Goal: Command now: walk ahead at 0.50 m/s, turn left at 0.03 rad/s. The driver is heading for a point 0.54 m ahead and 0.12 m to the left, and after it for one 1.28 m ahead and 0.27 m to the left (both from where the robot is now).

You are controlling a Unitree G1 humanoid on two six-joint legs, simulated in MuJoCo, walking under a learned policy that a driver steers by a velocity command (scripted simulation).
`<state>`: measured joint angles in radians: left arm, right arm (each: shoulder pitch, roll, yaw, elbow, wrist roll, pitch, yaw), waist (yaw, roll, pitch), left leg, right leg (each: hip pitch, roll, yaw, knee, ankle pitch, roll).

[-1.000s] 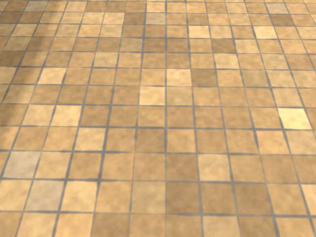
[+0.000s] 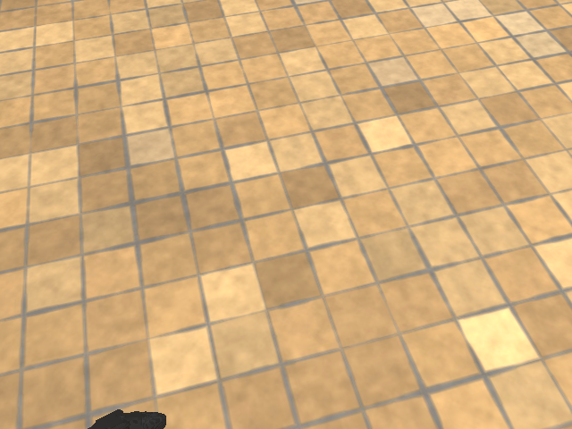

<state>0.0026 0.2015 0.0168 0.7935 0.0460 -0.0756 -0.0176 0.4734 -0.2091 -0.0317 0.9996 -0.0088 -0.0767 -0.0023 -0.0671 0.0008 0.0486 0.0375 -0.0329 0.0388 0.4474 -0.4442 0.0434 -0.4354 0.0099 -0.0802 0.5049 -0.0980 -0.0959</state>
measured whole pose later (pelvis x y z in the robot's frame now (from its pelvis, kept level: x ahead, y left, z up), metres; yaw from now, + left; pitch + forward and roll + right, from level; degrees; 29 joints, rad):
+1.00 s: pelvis +0.46 +0.08 +0.01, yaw +27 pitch +1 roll +1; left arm 0.14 0.25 0.02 0.79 0.02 -0.01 0.00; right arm 0.31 -0.26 -0.05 0.86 -0.02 -0.02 -0.02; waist -0.04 -0.05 0.07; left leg -0.07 -0.16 -0.09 0.36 -0.28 0.12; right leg -0.55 -0.04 -0.01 0.71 -0.13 0.00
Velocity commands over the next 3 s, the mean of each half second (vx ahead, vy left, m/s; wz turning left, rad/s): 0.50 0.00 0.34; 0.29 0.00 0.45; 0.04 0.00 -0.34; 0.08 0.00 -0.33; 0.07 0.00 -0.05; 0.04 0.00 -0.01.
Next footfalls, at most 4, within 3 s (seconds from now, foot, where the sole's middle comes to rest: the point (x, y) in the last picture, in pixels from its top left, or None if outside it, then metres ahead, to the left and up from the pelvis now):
0.54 left None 0.41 0.11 -0.76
1.06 right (261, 352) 0.64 0.06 -0.76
1.54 left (198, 413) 0.51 0.21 -0.76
1.96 right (289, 404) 0.51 0.00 -0.76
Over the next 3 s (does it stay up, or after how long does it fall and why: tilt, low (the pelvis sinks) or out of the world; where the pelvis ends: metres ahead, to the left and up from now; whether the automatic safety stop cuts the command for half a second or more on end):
stays up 0.57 0.12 0.01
